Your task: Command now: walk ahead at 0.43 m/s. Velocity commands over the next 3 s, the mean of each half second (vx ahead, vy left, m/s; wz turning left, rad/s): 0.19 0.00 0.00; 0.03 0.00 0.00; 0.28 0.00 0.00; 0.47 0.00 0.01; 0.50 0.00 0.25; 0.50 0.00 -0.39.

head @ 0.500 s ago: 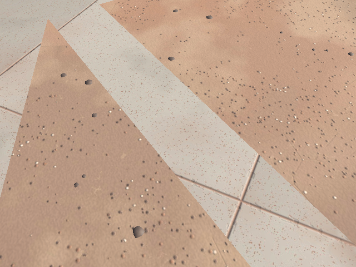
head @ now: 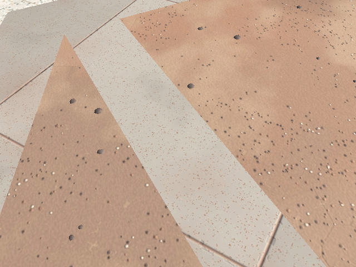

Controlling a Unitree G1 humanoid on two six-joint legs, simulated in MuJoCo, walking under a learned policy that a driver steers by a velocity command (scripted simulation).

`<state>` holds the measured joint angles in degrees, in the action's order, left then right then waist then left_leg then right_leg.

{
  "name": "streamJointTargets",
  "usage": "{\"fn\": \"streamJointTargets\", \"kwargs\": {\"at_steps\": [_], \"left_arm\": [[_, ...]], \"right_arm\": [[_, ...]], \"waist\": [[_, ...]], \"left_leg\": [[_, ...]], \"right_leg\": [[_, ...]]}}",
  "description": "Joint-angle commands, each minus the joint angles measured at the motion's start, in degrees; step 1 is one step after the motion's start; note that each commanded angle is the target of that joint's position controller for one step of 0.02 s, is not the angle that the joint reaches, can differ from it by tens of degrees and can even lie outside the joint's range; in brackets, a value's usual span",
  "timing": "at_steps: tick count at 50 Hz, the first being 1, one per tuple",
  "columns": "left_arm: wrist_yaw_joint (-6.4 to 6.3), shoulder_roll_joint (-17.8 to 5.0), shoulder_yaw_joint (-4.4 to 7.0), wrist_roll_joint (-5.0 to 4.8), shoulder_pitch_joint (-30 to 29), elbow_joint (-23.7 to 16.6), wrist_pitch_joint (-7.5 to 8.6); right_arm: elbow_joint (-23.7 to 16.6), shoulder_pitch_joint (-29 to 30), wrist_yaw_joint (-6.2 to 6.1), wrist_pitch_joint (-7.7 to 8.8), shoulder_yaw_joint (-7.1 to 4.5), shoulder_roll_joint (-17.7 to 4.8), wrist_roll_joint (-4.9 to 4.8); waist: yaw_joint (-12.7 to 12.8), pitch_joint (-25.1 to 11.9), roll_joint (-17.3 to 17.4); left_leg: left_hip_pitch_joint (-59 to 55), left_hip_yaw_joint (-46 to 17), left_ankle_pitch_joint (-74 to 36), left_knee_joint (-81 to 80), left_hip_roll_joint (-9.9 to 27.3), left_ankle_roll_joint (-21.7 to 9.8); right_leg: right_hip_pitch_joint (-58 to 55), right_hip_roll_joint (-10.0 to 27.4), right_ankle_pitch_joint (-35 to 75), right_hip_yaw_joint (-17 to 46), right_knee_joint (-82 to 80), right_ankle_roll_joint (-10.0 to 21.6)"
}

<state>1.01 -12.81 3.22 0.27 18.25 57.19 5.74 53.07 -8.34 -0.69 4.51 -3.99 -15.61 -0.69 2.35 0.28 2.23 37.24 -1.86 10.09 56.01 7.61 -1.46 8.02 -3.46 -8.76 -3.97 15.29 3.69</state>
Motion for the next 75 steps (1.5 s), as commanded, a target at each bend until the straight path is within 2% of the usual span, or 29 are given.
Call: {"fn": "streamJointTargets", "kwargs": {"at_steps": [1, 3, 7, 10, 11, 12, 13, 14, 15, 17, 20, 24, 27, 28, 31, 36, 46, 51, 54, 56, 60, 62, 64, 65, 66, 67, 69, 72, 75], "left_arm": [[-1.08, -8.5, 1.38, 0.01, -2.05, -3.08, 0.41], [-1.38, -8.69, 1.24, -0.04, -0.68, -2.44, 0.04], [-1.76, -8.75, 1.1, -0.51, 1.72, -0.4, -1.09], [-2.22, -9.73, 1.53, -1.01, -1.39, -0.35, -1.97], [-2.19, -9.12, 1.38, -0.66, -0.22, -0.36, -2.09], [-2.12, -6.85, 0.62, 0.69, 3.23, -0.87, -1.88], [-1.68, -0.32, -1.5, 0.38, 11.82, 1.42, -1.76], [-1.46, -4.12, -0.64, -0.72, 10.08, 2.04, -2.11], [-1.63, -7.17, 0.23, -1.59, 5.15, 0.62, -2.67], [-3.05, -7.33, 0.79, -0.88, -0.81, -0.56, -4.68], [-4.13, -4.38, 0.38, -0.48, 1.13, 0.3, -6.36], [-3.81, -3.66, 0.28, 0.1, 1.5, 1.91, -6.89], [-3.51, -5.48, 0.29, 1.6, -0.99, 0.88, -7.17], [-3.67, -9.01, 1.03, 0.74, -2.09, 1.1, -6.98], [-3.46, -5.72, 0.46, 0.61, -4.54, 1.76, -5.02], [-3.31, -5.2, 0.28, -0.02, -2.87, 2.71, -3.64], [-3.34, -4.5, -0.13, -0.16, -0.76, 3.8, -4.29], [-3.38, -3.94, -0.25, -0.14, -0.66, 4.1, -4.59], [-3.57, -4.7, 0.23, -0.86, 0.57, 4.74, -4.99], [-3.76, -5.27, 0.47, -1.41, 1.02, 3.8, -4.33], [-3.23, -9.02, 1.78, -2.06, 5.33, 4.42, -1.7], [-2.73, -7.76, 1.54, -2.02, 2.88, 3.35, -1.01], [-2.2, -7.11, 1.22, -1.94, -4.33, 0.35, -0.83], [-2.25, -3.47, 0.36, -1.8, -6.25, -2.36, -0.01], [-2.41, -3.46, 0.34, -1.75, -7.13, -3.48, 0.96], [-1.92, -5.09, 0.91, -2.84, -7.52, -3.67, 1.53], [-1.28, -4.45, 1.03, -2.82, -6.47, -2.73, 1.53], [-0.8, -4.21, 1.76, -2.03, -7.16, -3.04, 0.57], [-0.69, -2.23, 1.11, -1.54, -13.72, -5.74, -0.22]], "right_arm": [[-2.91, 1.12, 0.15, 0.18, -0.31, -1.63, 0.55], [-3.71, 4.77, 0.54, 0.48, 0.29, -0.36, 0.59], [-4.69, 8.21, 1.4, 0.49, 0.44, -1.42, 0.41], [-3.05, 2.18, 1.74, 1.1, -0.73, -4.81, 1.15], [-1.23, -2.45, 1.48, 1.35, -1.62, -7.28, 1.68], [-0.47, -6.95, 1.21, 1.38, -2.16, -10.76, 2.72], [0.38, -8.83, 1.1, 0.57, -1.31, -9.08, 2.63], [0.44, -9.26, 1.47, -0.06, -0.2, -5.0, 1.33], [-0.22, -5.03, 1.56, -0.24, 0.09, -4.88, 0.71], [-1.68, 2.67, 1.07, -0.6, 0.83, -3.46, 1.55], [-1.87, 6.55, 0.53, -1.44, 0.69, -3.69, 2.59], [-1.04, 6.32, -0.28, -2.35, 0.68, -4.15, 1.25], [0.68, 3.56, -0.32, -2.89, 1.15, -2.74, 0.96], [0.56, 1.98, -0.5, -3.13, 0.71, -3.23, 0.97], [1.31, 1.25, -1.23, -3.32, 0.8, -2.21, 1.15], [2.88, 0.25, -0.88, -3.3, 0.78, -1.84, 1.12], [5.16, -0.18, -0.96, -4.03, 0.69, -2.34, 0.6], [6.06, -0.06, -1.23, -4.43, 0.63, -2.51, 0.52], [7.28, -1.19, -1.32, -4.71, 0.29, -2.69, -0.16], [6.59, -0.02, -1.26, -3.74, 0.17, -2.77, -0.44], [4.31, 3.29, 0.36, 0.15, 0.57, 0.23, -1.14], [4.93, 0.5, 1.1, 1.26, 0.29, -0.15, -1.18], [9.21, -12.04, 1.16, 1.44, -1.19, -2.88, -1.27], [11.53, -19.91, 1.27, 1.52, -3.37, -9.94, -1.42], [11.99, -24.44, 1.87, 1.88, -2.69, -9.37, -0.48], [10.96, -19.89, 1.8, 2.41, -0.97, -5.09, 0.27], [8.5, -13.96, 2.05, 2.45, 0.47, -2.03, 0.38], [8.45, -14.53, 1.58, 1.5, 1.55, -0.66, 0.61], [8.08, -15.67, 0.2, 0.88, 1.38, -3.26, 0.84]], "waist": [[-2.14, 1.86, -5.07], [-0.94, 1.61, -5.64], [0.02, 0.6, -7.07], [-4.43, -2.59, -7.26], [-5.73, -5.65, -4.6], [-4.82, -12.86, 1.7], [-2.83, -21.11, 12.93], [-4.27, -22.96, 8.82], [-3.93, -16.6, 5.75], [-2.07, -8.1, 0.71], [0.43, -5.78, 5.89], [1.28, -7.08, 4.33], [0.23, -0.81, 1.42], [-2.34, 1.86, -3.69], [-3.19, 2.57, -8.03], [-2.59, 0.32, -4.88], [-1.97, -1.34, -2.26], [-2.08, -0.65, -2.39], [-2.18, 1.53, -4.09], [-1.59, 6.81, -4.65], [-0.68, 10.61, -12.99], [-3.15, 9.32, -11.46], [-9.32, 5.42, -6.23], [-11.08, 2.7, 10.2], [-11.87, -0.69, 14.94], [-8.58, 1.46, 6.83], [-5.25, 3.01, -0.42], [-3.87, 3.87, 1.7], [-4.5, 5.65, 0.68]], "left_leg": [[0.81, 0.33, -9.06, -10.49, 0.08, 1.1], [-4.92, 2.89, -14.78, -18.4, -2.64, 1.04], [-7.97, 2.25, -16.37, -24.85, -4.8, -0.2], [-15.52, 1.96, -14.8, -30.11, -6.29, -2.78], [-23.33, 2.01, -26.15, -32.43, -5.87, -3.85], [-38.67, -5.58, -50.94, -26.55, 2.62, -7.21], [-52.79, -19.26, -58.92, -25.96, 15.03, -18.18], [-49.62, -22.97, -47.67, -29.26, 14.25, -18.73], [-43.07, -19.41, -36.92, -31.58, 12.0, -16.26], [-28.26, -15.14, -17.49, -37.62, 8.62, -12.59], [-17.65, -9.57, -7.95, -41.2, 4.57, -10.99], [-14.13, -6.96, 7.53, -42.51, 2.86, -8.9], [-10.38, -5.41, 23.33, -42.38, -0.76, -2.62], [-13.13, -2.22, 20.24, -41.22, -3.96, -1.15], [-24.17, 0.09, 8.43, -34.7, -5.29, -1.27], [-25.54, 0.87, -1.1, -32.22, -5.42, -2.13], [-27.87, 1.05, -11.56, -29.54, -5.18, -2.01], [-28.14, 0.92, -11.91, -29.39, -5.1, -1.86], [-24.84, 3.3, 15.58, -27.71, -7.86, -2.46], [-17.99, 2.4, 25.66, -26.93, -7.68, -3.11], [-6.47, 5.47, 13.55, -14.76, -7.87, -3.32], [-11.15, 5.12, 12.33, -18.56, -7.21, -4.68], [-31.3, 0.61, 9.06, -28.36, -6.29, -6.64], [-42.8, -18.8, 10.45, -36.99, 3.37, -12.24], [-49.76, -38.42, 6.57, -44.69, 13.5, -17.48], [-48.53, -35.69, 4.38, -42.77, 14.5, -16.12], [-44.85, -21.61, -0.79, -43.17, 9.94, -12.22], [-39.0, -10.28, -10.72, -45.48, 5.81, -9.55], [-35.8, -5.68, -14.46, -48.03, 4.42, -9.57]], "right_leg": [[1.14, 14.31, 22.12, 7.79, -7.36, 8.2], [2.62, 11.87, 28.21, 3.54, -5.79, 6.47], [-3.44, 13.88, 29.52, 4.25, -1.24, 5.6], [-7.23, 14.36, 31.96, 5.65, 7.49, 3.18], [-6.34, 10.95, 30.44, 4.37, 14.61, 1.23], [2.69, 6.72, 13.81, 2.37, 26.51, -1.39], [15.57, 1.56, -22.39, 3.2, 43.09, -4.83], [17.32, 2.09, -32.77, 8.67, 49.13, -5.7], [20.54, 4.01, -31.45, 9.17, 51.3, -5.79], [19.56, 7.08, -25.14, 7.74, 46.93, -6.08], [10.28, 7.35, -20.26, 5.98, 34.03, -6.44], [0.31, 5.84, -4.88, 3.32, 19.63, -4.94], [-0.3, 8.76, -4.65, 6.17, 9.84, -1.64], [6.43, 8.94, -13.76, 6.37, 9.17, -0.38], [15.18, 8.53, -17.15, 7.1, 4.19, -2.47], [10.32, 7.82, -7.35, 6.27, 6.44, -2.99], [6.44, 6.82, 2.23, 4.79, 8.82, -2.91], [6.05, 6.47, 2.64, 4.37, 8.64, -3.0], [8.3, 5.79, -20.96, 4.67, 7.53, -0.5], [10.46, 8.12, -31.86, 8.53, 5.62, 2.06], [3.05, 20.97, -32.1, 26.47, -1.61, 8.89], [3.67, 20.69, -19.94, 23.81, 1.86, 7.8], [14.53, 13.08, -5.15, 12.53, 13.65, 2.78], [26.27, 3.18, -2.18, 0.59, 34.62, -2.64], [36.56, 0.66, -21.17, 4.44, 50.85, -3.33], [41.31, 4.28, -21.03, 9.24, 58.6, -1.27], [42.66, 8.67, -10.94, 8.03, 58.62, 1.29], [36.75, 11.2, -4.29, 5.7, 49.22, 0.05], [36.32, 10.36, 1.43, 3.31, 37.53, -2.39]]}}
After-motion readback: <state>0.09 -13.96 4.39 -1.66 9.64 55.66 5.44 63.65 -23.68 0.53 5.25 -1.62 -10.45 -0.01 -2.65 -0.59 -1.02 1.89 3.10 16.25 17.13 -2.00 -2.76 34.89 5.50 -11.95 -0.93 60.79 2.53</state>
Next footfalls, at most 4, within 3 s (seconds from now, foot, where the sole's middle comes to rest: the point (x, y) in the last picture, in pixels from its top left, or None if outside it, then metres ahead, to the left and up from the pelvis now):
0.22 left None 0.30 0.14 -0.79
0.54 right None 0.23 -0.10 -0.79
1.74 right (221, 221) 0.69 -0.09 -0.79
2.34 left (163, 159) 0.99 0.16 -0.79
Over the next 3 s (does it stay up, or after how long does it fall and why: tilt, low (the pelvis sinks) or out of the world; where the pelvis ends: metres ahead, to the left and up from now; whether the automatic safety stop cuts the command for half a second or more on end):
stays up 1.23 0.05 -0.02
